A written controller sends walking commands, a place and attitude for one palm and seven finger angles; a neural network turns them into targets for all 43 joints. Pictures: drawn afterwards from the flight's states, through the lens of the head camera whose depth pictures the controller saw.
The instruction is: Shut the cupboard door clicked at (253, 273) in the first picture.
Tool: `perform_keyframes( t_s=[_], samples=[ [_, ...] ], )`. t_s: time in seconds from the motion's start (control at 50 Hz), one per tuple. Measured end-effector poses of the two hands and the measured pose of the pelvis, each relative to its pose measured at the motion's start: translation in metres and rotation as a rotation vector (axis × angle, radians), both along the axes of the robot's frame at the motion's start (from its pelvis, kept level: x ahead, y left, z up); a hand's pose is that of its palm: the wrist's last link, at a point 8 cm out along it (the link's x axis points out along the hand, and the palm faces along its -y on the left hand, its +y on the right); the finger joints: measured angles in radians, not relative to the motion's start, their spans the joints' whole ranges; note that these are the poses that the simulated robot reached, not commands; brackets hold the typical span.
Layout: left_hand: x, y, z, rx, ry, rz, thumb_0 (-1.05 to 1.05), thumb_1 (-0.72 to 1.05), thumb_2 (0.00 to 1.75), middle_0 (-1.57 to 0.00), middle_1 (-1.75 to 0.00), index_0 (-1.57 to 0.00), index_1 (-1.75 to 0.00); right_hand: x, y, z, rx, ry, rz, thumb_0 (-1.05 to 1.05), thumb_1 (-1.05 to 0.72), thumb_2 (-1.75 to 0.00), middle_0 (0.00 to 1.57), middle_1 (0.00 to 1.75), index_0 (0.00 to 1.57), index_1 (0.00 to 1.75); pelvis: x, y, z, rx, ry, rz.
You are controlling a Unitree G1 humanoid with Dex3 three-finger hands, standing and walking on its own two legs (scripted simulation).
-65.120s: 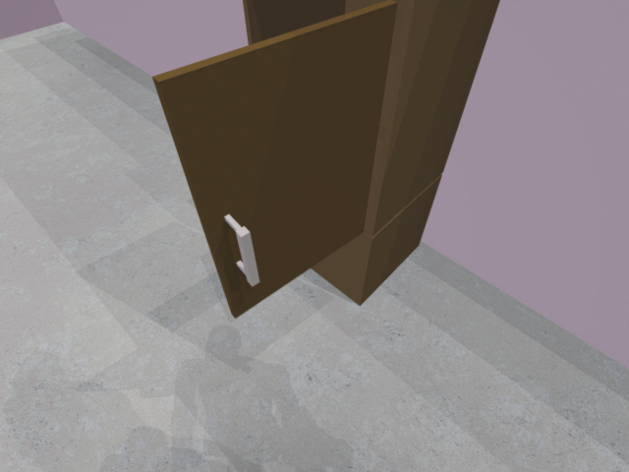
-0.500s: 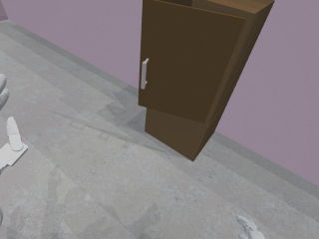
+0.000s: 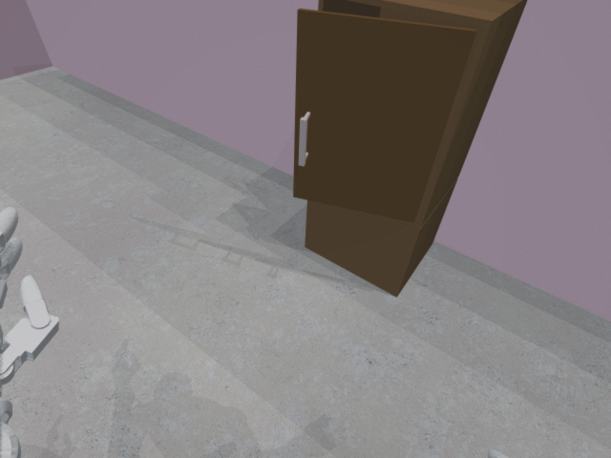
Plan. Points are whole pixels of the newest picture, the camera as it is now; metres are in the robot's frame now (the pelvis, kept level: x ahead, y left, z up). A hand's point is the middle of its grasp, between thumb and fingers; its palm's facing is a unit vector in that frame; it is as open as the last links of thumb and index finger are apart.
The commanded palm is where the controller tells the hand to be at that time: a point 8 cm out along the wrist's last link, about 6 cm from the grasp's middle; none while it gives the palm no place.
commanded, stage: stop stepping back and stand still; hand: left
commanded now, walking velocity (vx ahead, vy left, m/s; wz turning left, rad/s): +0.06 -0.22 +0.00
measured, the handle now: (304, 139) +1.02 +0.04 -0.08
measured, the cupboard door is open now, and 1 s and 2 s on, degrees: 19 19 19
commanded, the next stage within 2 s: let the arm hang, fingers relaxed in 0.18 s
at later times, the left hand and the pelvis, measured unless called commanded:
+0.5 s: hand out of the picture +0.15 +0.19 -0.13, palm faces +0.02 -0.97 -0.22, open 7.4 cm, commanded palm none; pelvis +0.02 +0.00 -0.01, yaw +2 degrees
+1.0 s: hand out of the picture +0.01 +0.20 -0.16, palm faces +0.03 -0.98 -0.22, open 7.4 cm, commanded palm none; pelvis +0.03 +0.02 +0.02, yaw +1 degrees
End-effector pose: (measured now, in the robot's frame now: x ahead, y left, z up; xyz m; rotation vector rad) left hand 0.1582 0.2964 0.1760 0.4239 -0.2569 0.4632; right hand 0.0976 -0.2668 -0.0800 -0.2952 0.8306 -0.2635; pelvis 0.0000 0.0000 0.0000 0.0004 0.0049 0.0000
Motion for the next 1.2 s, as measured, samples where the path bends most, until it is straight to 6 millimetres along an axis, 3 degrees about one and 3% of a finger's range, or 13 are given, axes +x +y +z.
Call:
perform_keyframes(
  t_s=[0.06, 0.2, 0.26, 0.3, 0.34, 0.38, 0.42, 0.48, 0.54, 0.7, 0.88, 1.04, 1.2],
  samples=[
    [0.002, 0.002, 0.003, 0.054, -0.014, -0.050, 0.02, 0.89, 0.90, -0.21, -0.30, -0.21, -0.30, 0.010, 0.014, 0.003, 0.012, -0.034, -0.002, 0.01, -0.90, -0.89, 0.20, 0.30, 0.20, 0.30, -0.005, 0.004, -0.004, 0.021, -0.016, -0.007],
    [0.010, -0.005, 0.038, 0.233, -0.033, -0.083, 0.02, 0.89, 0.90, -0.21, -0.30, -0.21, -0.30, 0.037, 0.048, -0.001, 0.151, -0.086, 0.065, 0.01, -0.90, -0.89, 0.20, 0.30, 0.20, 0.30, 0.004, -0.004, -0.002, 0.000, -0.009, -0.016],
    [0.016, -0.007, 0.033, 0.238, 0.005, -0.058, 0.02, 0.89, 0.90, -0.21, -0.30, -0.21, -0.30, 0.048, 0.050, -0.013, 0.191, -0.069, 0.079, 0.01, -0.90, -0.89, 0.20, 0.30, 0.20, 0.30, 0.010, -0.007, -0.006, -0.016, -0.005, -0.011],
    [0.023, -0.006, 0.018, 0.199, 0.062, -0.043, 0.01, 0.89, 0.90, -0.21, -0.30, -0.21, -0.30, 0.053, 0.049, -0.020, 0.207, -0.038, 0.090, 0.01, -0.90, -0.89, 0.20, 0.30, 0.20, 0.30, 0.015, -0.006, -0.005, -0.012, 0.004, 0.008],
    [0.036, 0.000, -0.030, 0.092, 0.237, -0.028, 0.01, 0.89, 0.90, -0.21, -0.30, -0.20, -0.30, 0.057, 0.047, -0.030, 0.220, 0.020, 0.121, 0.01, -0.90, -0.89, 0.20, 0.30, 0.20, 0.30, 0.018, -0.003, -0.004, 0.004, 0.012, 0.041],
    [0.042, 0.001, -0.097, -0.070, 0.468, -0.009, 0.00, 0.90, 0.90, -0.20, -0.30, -0.20, -0.30, 0.058, 0.045, -0.040, 0.215, 0.077, 0.148, 0.01, -0.90, -0.89, 0.20, 0.30, 0.20, 0.30, 0.019, 0.001, -0.006, 0.011, 0.007, 0.057],
    [0.034, -0.011, -0.171, -0.217, 0.722, -0.010, 0.00, 0.90, 0.90, -0.20, -0.30, -0.19, -0.30, 0.057, 0.042, -0.048, 0.199, 0.118, 0.156, 0.01, -0.90, -0.89, 0.20, 0.30, 0.20, 0.30, 0.019, 0.004, -0.011, 0.006, -0.002, 0.058],
    [-0.005, -0.048, -0.259, -0.393, 1.095, -0.051, 0.01, 0.91, 0.90, -0.20, -0.30, -0.19, -0.30, 0.046, 0.039, -0.047, 0.175, 0.182, 0.127, 0.01, -0.91, -0.89, 0.20, 0.30, 0.20, 0.30, 0.021, 0.005, -0.009, 0.017, -0.011, 0.047],
    [-0.054, -0.086, -0.305, -0.552, 1.336, -0.075, 0.00, 0.92, 0.90, -0.20, -0.30, -0.19, -0.30, 0.027, 0.036, -0.040, 0.147, 0.255, 0.090, 0.01, -0.91, -0.89, 0.20, 0.30, 0.20, 0.30, 0.023, 0.004, -0.002, 0.012, -0.014, 0.039],
    [-0.088, -0.061, -0.308, -0.565, 1.416, 0.027, -0.06, 0.99, 0.90, -0.21, -0.30, -0.20, -0.30, -0.033, 0.040, -0.041, 0.144, 0.465, 0.010, 0.01, -0.91, -0.89, 0.20, 0.30, 0.20, 0.30, 0.027, 0.006, 0.011, -0.010, -0.015, 0.037],
    [-0.132, -0.041, -0.300, -0.537, 1.557, 0.113, -0.01, 0.93, 0.90, -0.20, -0.30, -0.20, -0.30, -0.083, 0.068, -0.054, 0.230, 0.568, -0.047, 0.00, -0.91, -0.89, 0.20, 0.30, 0.20, 0.30, 0.028, 0.016, 0.015, -0.005, -0.037, 0.019],
    [-0.159, -0.051, -0.303, -0.576, 1.621, 0.121, 0.00, 0.91, 0.90, -0.20, -0.30, -0.20, -0.30, -0.111, 0.091, -0.058, 0.279, 0.630, -0.074, 0.00, -0.91, -0.89, 0.20, 0.30, 0.20, 0.30, 0.026, 0.023, 0.015, -0.002, -0.039, 0.007],
    [-0.170, -0.071, -0.309, -0.629, 1.651, 0.082, 0.01, 0.91, 0.90, -0.20, -0.30, -0.20, -0.30, -0.120, 0.101, -0.056, 0.283, 0.633, -0.100, 0.00, -0.91, -0.89, 0.20, 0.30, 0.20, 0.30, 0.025, 0.029, 0.015, -0.001, -0.038, -0.003]
  ],
)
